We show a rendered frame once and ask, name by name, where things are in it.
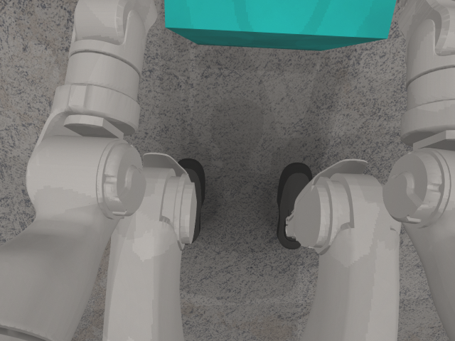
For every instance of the right robot forearm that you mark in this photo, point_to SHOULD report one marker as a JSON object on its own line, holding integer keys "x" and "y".
{"x": 429, "y": 30}

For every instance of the left robot thigh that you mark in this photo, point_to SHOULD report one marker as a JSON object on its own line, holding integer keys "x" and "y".
{"x": 143, "y": 296}

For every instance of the right robot shin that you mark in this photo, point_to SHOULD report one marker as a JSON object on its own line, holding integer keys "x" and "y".
{"x": 295, "y": 222}

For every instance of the robot left upper arm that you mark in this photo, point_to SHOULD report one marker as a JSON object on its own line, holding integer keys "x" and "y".
{"x": 80, "y": 186}

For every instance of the left robot forearm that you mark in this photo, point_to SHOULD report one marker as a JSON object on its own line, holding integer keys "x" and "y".
{"x": 99, "y": 97}

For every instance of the robot right upper arm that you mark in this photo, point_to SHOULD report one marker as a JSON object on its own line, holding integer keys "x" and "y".
{"x": 420, "y": 193}

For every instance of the carton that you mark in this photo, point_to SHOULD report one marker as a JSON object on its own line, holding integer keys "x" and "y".
{"x": 283, "y": 24}

